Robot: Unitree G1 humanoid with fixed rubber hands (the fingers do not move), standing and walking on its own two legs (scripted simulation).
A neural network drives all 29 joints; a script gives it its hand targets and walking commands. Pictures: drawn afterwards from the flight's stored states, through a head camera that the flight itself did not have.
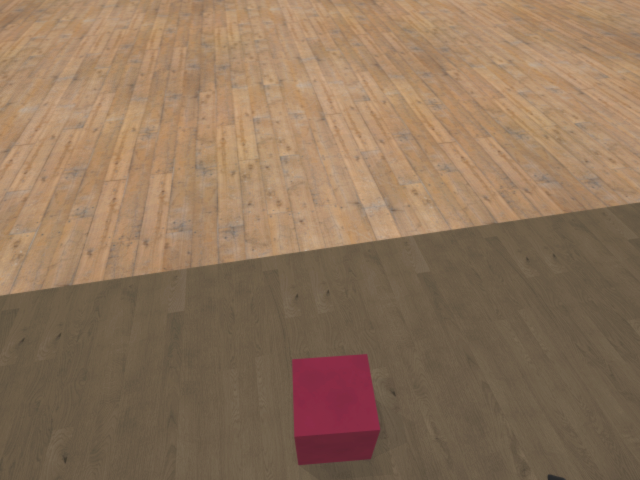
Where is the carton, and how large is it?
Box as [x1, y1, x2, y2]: [292, 354, 379, 464]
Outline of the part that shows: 366,354 292,359 294,437 298,464 370,458 379,431 379,425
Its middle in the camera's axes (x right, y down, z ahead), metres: +0.04 +0.49 +1.10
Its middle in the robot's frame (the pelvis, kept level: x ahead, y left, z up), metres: +0.46 -0.03 -0.66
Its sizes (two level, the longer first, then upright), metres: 0.210 0.200 0.250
